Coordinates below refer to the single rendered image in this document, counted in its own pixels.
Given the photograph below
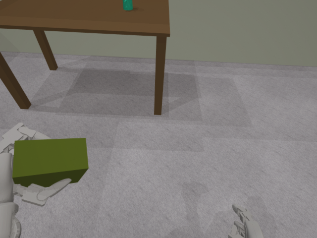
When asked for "table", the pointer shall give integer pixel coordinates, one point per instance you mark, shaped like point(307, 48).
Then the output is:
point(147, 18)

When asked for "robot right hand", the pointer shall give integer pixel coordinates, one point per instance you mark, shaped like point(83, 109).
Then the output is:
point(250, 229)

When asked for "robot left hand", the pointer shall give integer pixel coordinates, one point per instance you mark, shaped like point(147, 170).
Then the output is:
point(34, 194)

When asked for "robot left forearm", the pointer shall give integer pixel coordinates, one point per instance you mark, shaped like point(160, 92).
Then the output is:
point(10, 226)

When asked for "sponge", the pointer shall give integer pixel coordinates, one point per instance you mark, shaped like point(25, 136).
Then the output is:
point(47, 161)

